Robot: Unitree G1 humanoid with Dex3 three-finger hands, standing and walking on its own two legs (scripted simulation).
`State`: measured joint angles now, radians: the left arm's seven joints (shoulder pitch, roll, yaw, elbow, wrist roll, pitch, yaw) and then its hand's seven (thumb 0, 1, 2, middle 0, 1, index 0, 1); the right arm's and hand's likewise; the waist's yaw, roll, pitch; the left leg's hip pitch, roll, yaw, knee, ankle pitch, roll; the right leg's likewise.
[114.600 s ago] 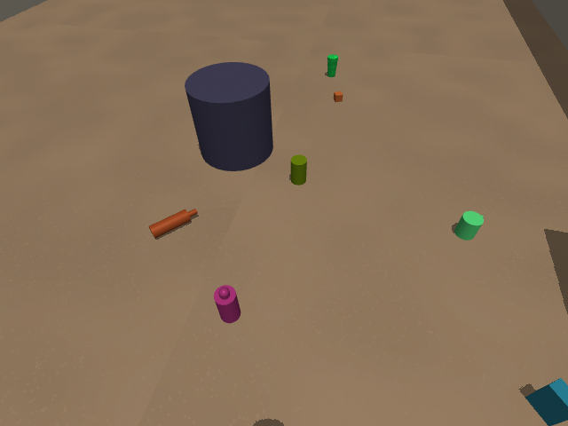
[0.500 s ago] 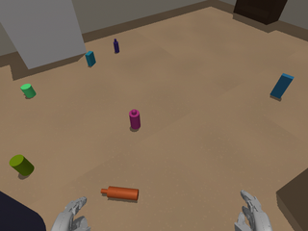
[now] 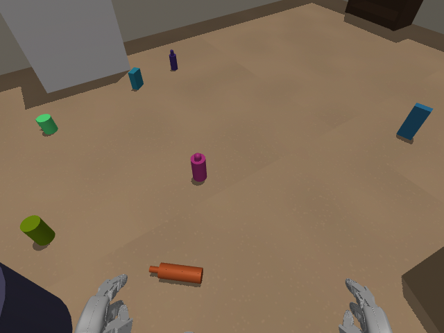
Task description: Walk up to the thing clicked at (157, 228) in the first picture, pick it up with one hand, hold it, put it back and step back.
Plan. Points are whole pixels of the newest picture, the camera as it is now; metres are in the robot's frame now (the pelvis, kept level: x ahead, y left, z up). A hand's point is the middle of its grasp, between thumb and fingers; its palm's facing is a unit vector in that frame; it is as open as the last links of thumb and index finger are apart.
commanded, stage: stand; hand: left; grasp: from above
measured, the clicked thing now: (175, 272) +0.48 +0.23 -0.68
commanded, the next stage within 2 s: none
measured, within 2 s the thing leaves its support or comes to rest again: neither
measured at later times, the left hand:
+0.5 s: hand out of the picture +0.04 +0.24 -0.11, palm faces +0.04 -0.95 -0.32, open 7.4 cm
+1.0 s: hand out of the picture +0.05 +0.24 -0.10, palm faces +0.05 -0.94 -0.33, open 7.3 cm
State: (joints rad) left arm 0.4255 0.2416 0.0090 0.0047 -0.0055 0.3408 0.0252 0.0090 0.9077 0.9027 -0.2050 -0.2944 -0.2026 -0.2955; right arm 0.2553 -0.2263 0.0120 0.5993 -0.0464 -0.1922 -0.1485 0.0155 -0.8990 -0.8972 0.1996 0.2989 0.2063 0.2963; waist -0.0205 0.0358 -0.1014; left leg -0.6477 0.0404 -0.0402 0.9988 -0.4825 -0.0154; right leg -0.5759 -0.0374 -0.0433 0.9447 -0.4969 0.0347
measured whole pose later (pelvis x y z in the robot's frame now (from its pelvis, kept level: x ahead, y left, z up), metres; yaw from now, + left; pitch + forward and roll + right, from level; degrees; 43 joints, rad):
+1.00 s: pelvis +0.00 +0.00 +0.06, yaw +1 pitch -4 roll +0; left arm 0.15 0.30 0.04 1.14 0.03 0.00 0.02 0.00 0.91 0.90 -0.21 -0.30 -0.20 -0.30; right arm 0.15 -0.30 -0.03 1.12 -0.03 0.00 -0.02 0.01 -0.90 -0.90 0.20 0.30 0.21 0.30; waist 0.01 0.02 0.06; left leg -0.13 0.02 -0.02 0.39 -0.19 -0.02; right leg -0.07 -0.05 -0.05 0.36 -0.22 0.04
